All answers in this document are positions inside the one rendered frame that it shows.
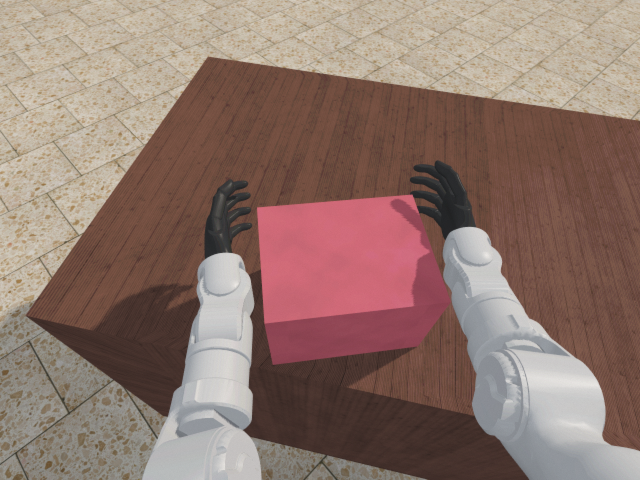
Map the right robot upper arm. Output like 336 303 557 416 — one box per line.
472 348 640 480

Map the right robot forearm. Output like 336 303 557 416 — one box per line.
443 227 606 433

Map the pedestal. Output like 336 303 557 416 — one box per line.
25 57 640 480

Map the carton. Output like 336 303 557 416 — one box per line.
257 195 451 365

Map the robot left hand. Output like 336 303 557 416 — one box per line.
204 179 252 259

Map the left robot upper arm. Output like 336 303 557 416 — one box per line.
142 426 262 480

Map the left robot forearm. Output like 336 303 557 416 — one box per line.
142 253 254 479

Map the robot right hand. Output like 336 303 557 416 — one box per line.
410 160 476 240

